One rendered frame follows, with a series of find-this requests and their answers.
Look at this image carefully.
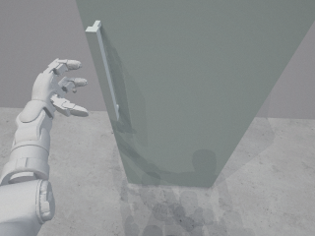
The robot left forearm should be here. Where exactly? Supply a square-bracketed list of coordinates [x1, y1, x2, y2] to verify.
[0, 100, 55, 187]

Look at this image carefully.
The robot left hand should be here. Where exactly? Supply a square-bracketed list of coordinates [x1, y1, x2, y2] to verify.
[31, 58, 89, 117]

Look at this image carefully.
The handle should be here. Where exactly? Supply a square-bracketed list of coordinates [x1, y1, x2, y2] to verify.
[85, 21, 119, 122]

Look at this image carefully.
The robot left upper arm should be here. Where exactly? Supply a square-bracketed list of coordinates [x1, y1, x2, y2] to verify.
[0, 179, 55, 236]

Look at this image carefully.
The fridge door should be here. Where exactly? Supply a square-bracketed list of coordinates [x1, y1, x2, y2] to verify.
[76, 0, 315, 188]

